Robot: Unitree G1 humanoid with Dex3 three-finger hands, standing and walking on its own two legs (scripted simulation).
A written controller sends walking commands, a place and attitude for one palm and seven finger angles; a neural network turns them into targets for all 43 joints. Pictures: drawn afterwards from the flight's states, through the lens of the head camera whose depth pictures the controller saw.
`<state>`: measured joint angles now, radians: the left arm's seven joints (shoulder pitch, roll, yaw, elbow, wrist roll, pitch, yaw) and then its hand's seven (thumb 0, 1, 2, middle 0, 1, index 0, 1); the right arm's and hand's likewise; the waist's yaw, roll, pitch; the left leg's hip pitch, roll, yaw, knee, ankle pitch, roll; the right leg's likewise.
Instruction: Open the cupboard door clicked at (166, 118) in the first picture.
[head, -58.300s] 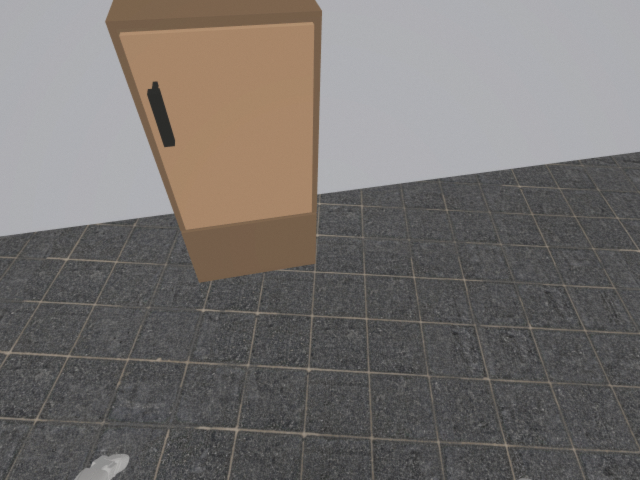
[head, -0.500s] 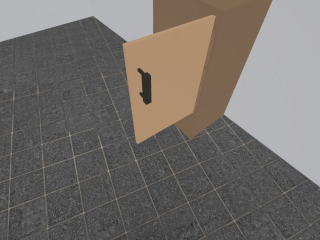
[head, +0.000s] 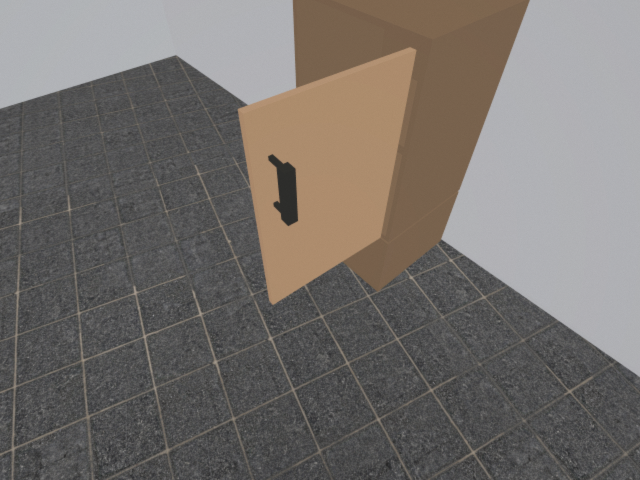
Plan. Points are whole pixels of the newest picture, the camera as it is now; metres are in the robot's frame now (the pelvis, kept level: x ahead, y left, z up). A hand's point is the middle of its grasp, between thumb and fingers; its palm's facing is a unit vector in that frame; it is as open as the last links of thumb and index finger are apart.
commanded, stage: let the arm hang, fingers relaxed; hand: left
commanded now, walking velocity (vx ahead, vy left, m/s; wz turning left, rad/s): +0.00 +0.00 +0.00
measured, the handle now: (281, 189) +0.63 +0.11 -0.04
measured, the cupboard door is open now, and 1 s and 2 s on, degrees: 86 86 86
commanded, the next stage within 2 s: look to check the result in 0.08 s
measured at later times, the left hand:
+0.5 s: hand out of the picture +0.02 +0.19 -0.17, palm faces +0.01 -0.97 -0.24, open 7.3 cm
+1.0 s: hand out of the picture +0.07 +0.20 -0.17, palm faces -0.02 -0.96 -0.27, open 7.3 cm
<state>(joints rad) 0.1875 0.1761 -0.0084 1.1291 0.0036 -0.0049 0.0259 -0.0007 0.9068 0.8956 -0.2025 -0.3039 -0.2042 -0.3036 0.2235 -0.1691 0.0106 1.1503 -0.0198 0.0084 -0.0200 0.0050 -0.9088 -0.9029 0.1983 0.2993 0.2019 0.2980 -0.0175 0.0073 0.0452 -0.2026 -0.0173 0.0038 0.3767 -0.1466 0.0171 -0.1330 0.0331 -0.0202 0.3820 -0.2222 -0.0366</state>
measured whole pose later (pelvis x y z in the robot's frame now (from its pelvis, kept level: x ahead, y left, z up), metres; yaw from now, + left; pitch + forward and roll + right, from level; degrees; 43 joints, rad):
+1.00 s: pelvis +0.02 -0.01 +0.00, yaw -1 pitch -1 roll +0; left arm 0.18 0.24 0.00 1.14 0.01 -0.02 0.02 0.00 0.91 0.90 -0.20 -0.30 -0.21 -0.30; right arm 0.17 -0.24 0.00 1.15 -0.02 0.00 -0.02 0.01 -0.91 -0.90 0.20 0.30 0.20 0.30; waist -0.01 0.01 0.05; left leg -0.15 -0.01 0.01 0.33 -0.16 0.01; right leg -0.08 0.04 -0.01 0.32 -0.22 -0.05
